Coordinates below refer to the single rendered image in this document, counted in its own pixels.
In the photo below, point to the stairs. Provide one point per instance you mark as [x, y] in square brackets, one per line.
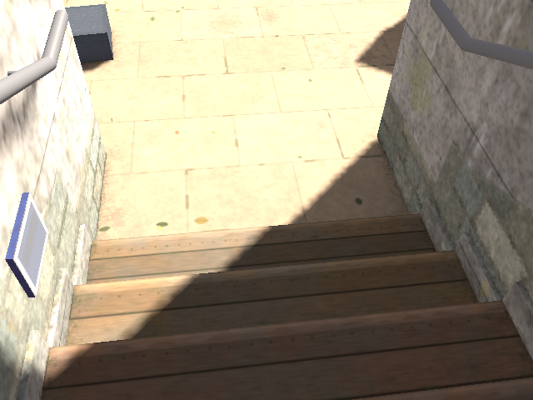
[357, 309]

